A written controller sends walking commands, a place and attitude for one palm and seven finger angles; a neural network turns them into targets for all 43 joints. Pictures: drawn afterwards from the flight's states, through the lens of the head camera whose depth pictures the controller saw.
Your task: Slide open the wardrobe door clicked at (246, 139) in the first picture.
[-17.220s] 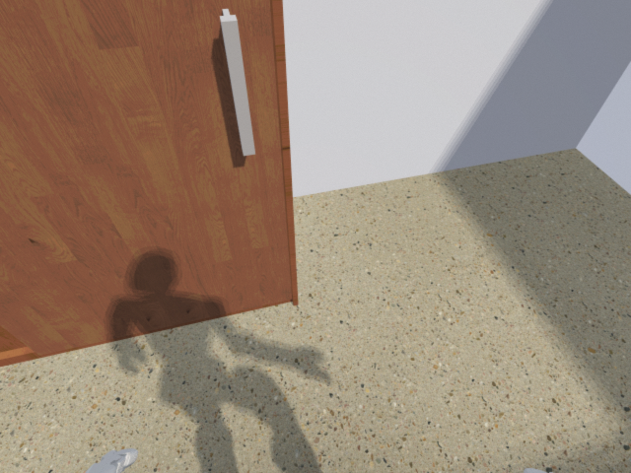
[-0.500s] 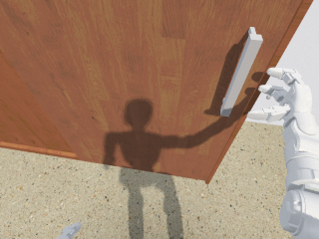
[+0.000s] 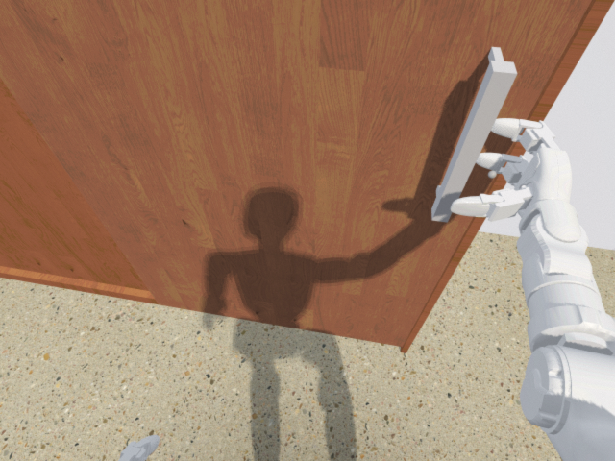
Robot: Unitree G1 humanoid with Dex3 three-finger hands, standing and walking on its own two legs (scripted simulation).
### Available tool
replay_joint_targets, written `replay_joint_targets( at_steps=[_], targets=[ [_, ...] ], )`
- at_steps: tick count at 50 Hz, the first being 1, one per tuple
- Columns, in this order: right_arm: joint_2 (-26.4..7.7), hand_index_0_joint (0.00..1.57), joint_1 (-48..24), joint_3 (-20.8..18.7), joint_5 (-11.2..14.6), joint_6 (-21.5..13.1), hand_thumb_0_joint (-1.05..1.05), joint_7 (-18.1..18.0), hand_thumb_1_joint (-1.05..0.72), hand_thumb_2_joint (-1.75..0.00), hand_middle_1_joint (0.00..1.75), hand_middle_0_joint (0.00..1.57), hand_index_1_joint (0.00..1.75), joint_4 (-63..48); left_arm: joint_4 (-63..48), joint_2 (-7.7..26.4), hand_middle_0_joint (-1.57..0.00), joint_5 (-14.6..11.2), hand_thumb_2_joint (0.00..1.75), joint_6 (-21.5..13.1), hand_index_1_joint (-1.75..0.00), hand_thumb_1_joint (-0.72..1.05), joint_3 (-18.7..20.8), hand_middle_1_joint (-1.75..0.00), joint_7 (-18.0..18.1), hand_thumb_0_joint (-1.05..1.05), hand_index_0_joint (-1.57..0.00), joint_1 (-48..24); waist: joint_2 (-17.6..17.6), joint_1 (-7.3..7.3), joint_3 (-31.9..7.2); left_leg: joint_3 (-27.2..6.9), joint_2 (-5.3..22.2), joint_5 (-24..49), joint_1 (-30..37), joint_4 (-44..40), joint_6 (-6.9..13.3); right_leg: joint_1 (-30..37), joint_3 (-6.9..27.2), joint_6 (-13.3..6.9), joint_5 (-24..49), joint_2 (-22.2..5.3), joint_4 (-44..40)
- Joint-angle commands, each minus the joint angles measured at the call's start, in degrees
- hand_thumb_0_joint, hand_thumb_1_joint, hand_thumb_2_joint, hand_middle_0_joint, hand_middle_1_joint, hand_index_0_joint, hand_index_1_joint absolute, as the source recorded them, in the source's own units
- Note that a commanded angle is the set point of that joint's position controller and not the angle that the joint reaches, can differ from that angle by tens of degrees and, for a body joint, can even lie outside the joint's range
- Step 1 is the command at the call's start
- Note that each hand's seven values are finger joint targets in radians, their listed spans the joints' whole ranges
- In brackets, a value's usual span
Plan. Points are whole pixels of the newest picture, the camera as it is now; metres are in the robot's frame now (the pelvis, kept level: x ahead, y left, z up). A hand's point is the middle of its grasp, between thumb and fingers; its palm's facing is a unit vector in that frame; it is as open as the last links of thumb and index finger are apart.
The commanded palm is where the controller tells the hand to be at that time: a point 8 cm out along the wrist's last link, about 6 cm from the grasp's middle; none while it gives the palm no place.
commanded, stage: feel for the door with the fingertips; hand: right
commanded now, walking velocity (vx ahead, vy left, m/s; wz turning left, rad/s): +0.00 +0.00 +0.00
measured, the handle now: (464, 145) +0.54 -0.14 +0.13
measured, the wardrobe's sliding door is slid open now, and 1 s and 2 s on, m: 0.00 0.00 0.00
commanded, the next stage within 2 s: slide the fingers in behind the handle in 0.50 s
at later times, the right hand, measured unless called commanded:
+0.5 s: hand (501, 165) +0.49 -0.17 +0.14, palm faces +0.08 +1.00 +0.00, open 14.0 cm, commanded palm +0.46 -0.22 +0.14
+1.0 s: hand (507, 177) +0.47 -0.18 +0.14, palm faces +0.05 +1.00 +0.00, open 14.0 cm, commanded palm +0.44 -0.22 +0.14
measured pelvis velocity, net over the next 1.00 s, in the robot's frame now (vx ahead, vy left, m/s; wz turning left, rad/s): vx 0.01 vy -0.01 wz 0.01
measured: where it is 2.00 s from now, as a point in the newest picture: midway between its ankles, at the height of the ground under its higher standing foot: outside the picture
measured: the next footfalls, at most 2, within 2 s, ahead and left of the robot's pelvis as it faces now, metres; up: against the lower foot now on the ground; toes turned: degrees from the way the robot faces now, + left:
none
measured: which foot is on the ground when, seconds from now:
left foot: down 0.00-1.00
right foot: down 0.00-1.00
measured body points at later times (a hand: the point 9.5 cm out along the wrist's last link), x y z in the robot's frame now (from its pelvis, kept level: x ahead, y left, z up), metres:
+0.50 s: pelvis +0.01 +0.00 +0.00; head +0.05 -0.01 +0.45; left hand +0.05 +0.27 -0.11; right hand +0.48 -0.23 +0.15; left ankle +0.00 +0.09 -0.72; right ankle +0.02 -0.11 -0.72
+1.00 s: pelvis +0.01 -0.01 +0.00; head +0.04 -0.02 +0.45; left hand +0.05 +0.26 -0.11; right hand +0.46 -0.23 +0.14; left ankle +0.00 +0.09 -0.72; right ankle +0.02 -0.11 -0.72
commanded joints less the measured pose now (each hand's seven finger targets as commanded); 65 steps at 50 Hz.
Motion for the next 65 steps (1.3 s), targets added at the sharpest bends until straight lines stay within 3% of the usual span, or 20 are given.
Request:
replay_joint_targets(
  at_steps=[1, 2, 4, 7, 14, 20, 23, 28, 32, 34, 37, 40, 45, 46, 51, 53, 54, 58, 61, 65],
  targets=[
    [-13.8, 0.30, -29.9, -2.1, 0.0, -4.2, 0.00, -0.3, 0.50, -0.30, 1.20, 0.30, 1.20, -10.9, -5.0, 9.1, -0.20, 0.1, 0.90, -1.9, -0.30, 0.90, 3.5, -0.30, 0.4, 0.00, -0.20, 3.5, -0.6, 0.19, -20.2, -4.2, 0.0, 15.8, 5.4, -5.1, -1.4, 11.5, 3.8, -0.8, 9.9, 1.7, -3.6],
    [-12.8, 0.30, -30.3, -1.5, 0.2, -4.5, 0.00, -0.2, 0.50, -0.30, 1.20, 0.30, 1.20, -10.8, -4.9, 9.1, -0.20, 0.2, 0.90, -2.1, -0.30, 0.90, 3.5, -0.30, 0.3, 0.00, -0.20, 3.7, -0.6, 0.50, -20.1, -4.3, -0.1, 16.5, 4.8, -5.0, -1.5, 11.9, 3.7, -0.8, 10.5, 1.7, -3.3],
    [-16.0, 0.30, -28.6, -4.3, 0.0, -5.4, 0.00, 0.0, 0.50, -0.30, 1.20, 0.30, 1.20, -11.1, -4.8, 9.6, -0.20, 0.5, 0.90, -2.0, -0.30, 0.90, 3.8, -0.30, 0.2, 0.00, -0.20, 4.7, -0.1, -0.43, -22.5, -4.4, -0.3, 18.8, 6.8, -4.3, -1.3, 11.9, 3.7, -0.8, 12.8, 1.6, -2.9],
    [-12.3, 0.30, -28.8, -1.5, 0.3, -5.6, 0.00, 0.8, 0.50, -0.30, 1.20, 0.30, 1.20, -11.1, -4.9, 9.2, -0.20, 0.3, 0.90, -2.0, -0.30, 0.90, 3.9, -0.30, -0.1, 0.00, -0.20, 4.9, -1.1, 0.32, -21.5, -4.1, -0.4, 19.1, 5.4, -4.3, -1.4, 12.5, 3.5, -0.7, 12.9, 1.6, -2.8],
    [-15.2, 0.30, -27.8, -3.6, 0.4, -4.4, 0.00, 1.2, 0.50, -0.30, 1.20, 0.30, 1.20, -11.2, -4.7, 9.8, -0.20, 0.2, 0.90, -1.3, -0.30, 0.90, 4.3, -0.30, -0.1, 0.00, -0.20, 5.8, 0.6, 0.16, -20.3, -4.4, -0.4, 20.0, 6.3, -4.9, -1.5, 11.2, 3.2, -1.1, 13.1, 1.6, -2.7],
    [-16.6, 0.30, -30.0, -4.2, -0.1, -6.0, 0.00, 0.6, 0.50, -0.30, 1.20, 0.30, 1.20, -13.2, -4.3, 9.7, -0.20, 0.3, 0.90, -1.3, -0.30, 0.90, 4.4, -0.30, -0.1, 0.00, -0.20, 5.8, -2.4, 0.36, -21.6, -4.3, -0.6, 19.7, 5.2, -4.5, -1.4, 13.1, 3.6, -0.9, 14.1, 1.5, -2.4],
    [-14.2, 0.30, -31.5, -2.0, -0.2, -5.8, 0.00, 0.9, 0.50, -0.30, 1.20, 0.30, 1.20, -11.9, -4.1, 9.6, -0.20, 0.3, 0.90, -1.5, -0.30, 0.90, 4.3, -0.30, -0.2, 0.00, -0.20, 5.8, -3.8, 1.08, -20.8, -4.0, -0.6, 18.1, 3.4, -4.6, -1.3, 13.7, 3.9, -0.7, 13.2, 1.5, -2.5],
    [-15.3, 0.30, -30.0, -3.3, 0.3, -4.1, 0.00, 1.9, 0.50, -0.30, 1.20, 0.30, 1.20, -7.2, -4.3, 10.0, -0.20, 0.2, 0.90, -1.1, -0.30, 0.90, 4.0, -0.30, -0.2, 0.00, -0.20, 6.1, -0.4, 0.90, -19.6, -4.2, -0.4, 18.1, 4.5, -4.9, -1.5, 10.7, 3.6, -0.9, 11.6, 1.7, -2.7],
    [-16.7, 0.30, -29.6, -4.3, 0.1, -4.9, 0.00, 2.1, 0.50, -0.30, 1.20, 0.30, 1.20, -8.4, -4.8, 10.1, -0.20, 0.3, 0.90, -1.1, -0.30, 0.90, 4.1, -0.30, -0.2, 0.00, -0.20, 6.1, -1.3, 0.42, -20.6, -4.3, -0.3, 19.2, 4.8, -4.3, -1.4, 11.1, 3.5, -0.9, 12.8, 1.6, -2.3],
    [-15.9, 0.30, -26.9, -4.2, 0.4, -5.5, 0.00, 2.3, 0.50, -0.30, 1.20, 0.30, 1.20, -9.8, -5.7, 10.0, -0.20, 0.4, 0.90, -1.1, -0.30, 0.90, 4.2, -0.30, -0.4, 0.00, -0.20, 5.9, -0.6, -0.25, -21.9, -4.4, -0.4, 20.1, 6.0, -3.9, -1.3, 11.4, 3.5, -1.0, 13.9, 1.7, -2.0],
    [-13.1, 0.30, -28.2, -1.8, 0.8, -5.7, 0.00, 2.5, 0.50, -0.30, 1.20, 0.30, 1.20, -10.7, -5.6, 9.6, -0.20, 0.1, 0.90, -1.3, -0.30, 0.90, 4.0, -0.30, -0.5, 0.00, -0.20, 5.3, -1.9, 0.53, -20.1, -3.9, -0.7, 17.5, 3.5, -4.3, -1.2, 12.1, 3.8, -0.8, 12.3, 1.5, -2.1],
    [-16.5, 0.30, -28.7, -4.0, 1.0, -5.6, 0.00, 2.4, 0.50, -0.30, 1.20, 0.30, 1.20, -12.2, -5.6, 10.1, -0.20, -0.1, 0.90, -1.1, -0.30, 0.90, 4.2, -0.30, -0.1, 0.00, -0.20, 5.2, -1.0, 0.15, -21.6, -4.2, -0.5, 17.2, 4.8, -4.4, -1.3, 11.8, 3.9, -1.0, 11.8, 1.4, -2.5],
    [-13.3, 0.30, -27.9, -1.7, 1.1, -6.2, 0.00, 1.8, 0.50, -0.30, 1.20, 0.30, 1.20, -18.5, -5.9, 9.4, -0.20, 0.0, 0.90, -1.6, -0.30, 0.90, 4.3, -0.30, -0.2, 0.00, -0.20, 4.5, -6.2, -0.51, -25.0, -3.4, -0.9, 17.8, 3.5, -3.7, -0.9, 17.4, 4.7, -0.4, 16.0, 1.1, -2.2],
    [-10.4, 0.30, -26.8, 0.5, 1.2, -5.9, 0.00, 1.8, 0.50, -0.30, 1.20, 0.30, 1.20, -18.2, -5.9, 9.1, -0.20, -0.1, 0.90, -1.8, -0.30, 0.90, 4.2, -0.30, -0.3, 0.00, -0.20, 4.1, -6.5, -0.14, -23.5, -3.0, -1.1, 17.1, 2.3, -3.8, -0.8, 18.0, 4.8, -0.2, 16.3, 0.9, -2.2],
    [-8.5, 0.30, -25.4, 1.0, 2.0, -3.0, 0.00, 0.9, 0.50, -0.30, 1.20, 0.30, 1.20, -15.0, -5.5, 9.3, -0.20, -0.4, 0.90, -1.5, -0.30, 0.90, 4.1, -0.30, -0.2, 0.00, -0.20, 3.4, -0.2, 0.37, -17.0, -2.4, -1.1, 14.3, 2.1, -5.1, -1.1, 13.4, 4.9, -0.4, 11.5, 1.0, -3.6],
    [-7.9, 0.30, -25.9, 1.4, 1.8, -2.1, 0.00, 0.2, 0.50, -0.30, 1.20, 0.30, 1.20, -14.1, -5.5, 9.3, -0.20, -0.4, 0.90, -1.6, -0.30, 0.90, 3.9, -0.30, -0.3, 0.00, -0.20, 3.1, -0.6, 0.19, -15.7, -2.5, -1.0, 11.8, 1.2, -5.5, -1.0, 12.6, 5.0, -0.4, 9.0, 1.0, -4.2],
    [-10.2, 0.30, -27.2, -0.4, 1.4, -2.3, 0.00, -0.5, 0.50, -0.30, 1.20, 0.30, 1.20, -14.7, -5.4, 9.6, -0.20, -0.2, 0.90, -1.6, -0.30, 0.90, 3.9, -0.30, -0.1, 0.00, -0.20, 3.2, -0.2, -0.06, -16.1, -2.7, -0.9, 12.0, 1.8, -5.5, -0.9, 12.7, 5.0, -0.5, 9.3, 1.1, -4.0],
    [-6.5, 0.30, -30.1, 2.6, 0.4, -4.0, 0.00, -2.3, 0.50, -0.30, 1.20, 0.30, 1.20, -16.2, -5.1, 8.7, -0.20, 0.2, 0.90, -2.2, -0.30, 0.90, 3.7, -0.30, -0.5, 0.00, -0.20, 2.9, -3.8, 0.51, -18.1, -2.3, -1.0, 11.8, -0.1, -4.6, -0.8, 15.9, 5.7, 0.1, 10.8, 0.9, -3.7],
    [-8.5, 0.30, -32.2, 1.0, 0.1, -5.0, 0.00, -3.1, 0.50, -0.30, 1.20, 0.30, 1.20, -13.8, -4.4, 9.1, -0.20, 0.5, 0.90, -2.4, -0.30, 0.90, 3.7, -0.30, -0.5, 0.00, -0.20, 3.4, -0.9, 0.95, -18.6, -2.6, -0.9, 10.8, 0.1, -4.6, -0.9, 14.6, 5.7, -0.1, 9.1, 1.0, -3.5],
    [-7.8, 0.30, -31.6, 1.4, -0.6, -5.2, 0.00, -3.5, 0.50, -0.30, 1.20, 0.30, 1.20, -11.2, -4.5, 9.0, -0.20, 0.6, 0.90, -2.5, -0.30, 0.90, 3.6, -0.30, -0.7, 0.00, -0.20, 3.4, -2.1, 0.51, -19.9, -2.8, -0.7, 11.8, 0.7, -4.2, -0.9, 14.1, 5.2, 0.0, 9.4, 1.3, -3.3]
  ],
)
